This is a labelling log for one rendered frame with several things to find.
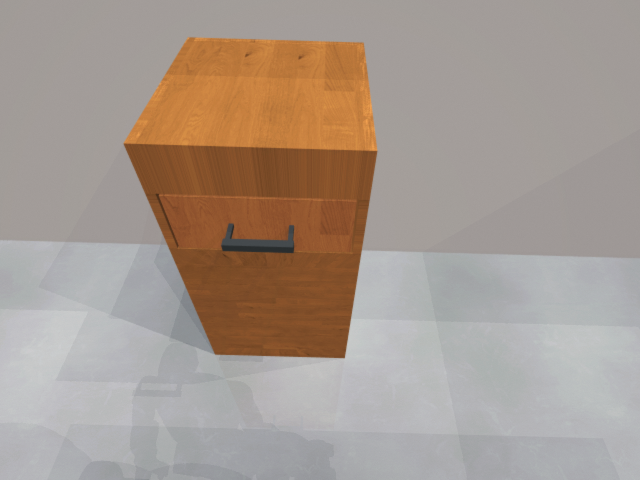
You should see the cabinet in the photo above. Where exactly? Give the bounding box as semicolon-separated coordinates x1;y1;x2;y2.
123;37;377;358

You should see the drawer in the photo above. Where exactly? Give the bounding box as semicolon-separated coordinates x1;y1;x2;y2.
159;194;357;252

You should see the handle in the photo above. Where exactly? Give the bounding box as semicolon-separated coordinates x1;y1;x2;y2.
221;223;294;253

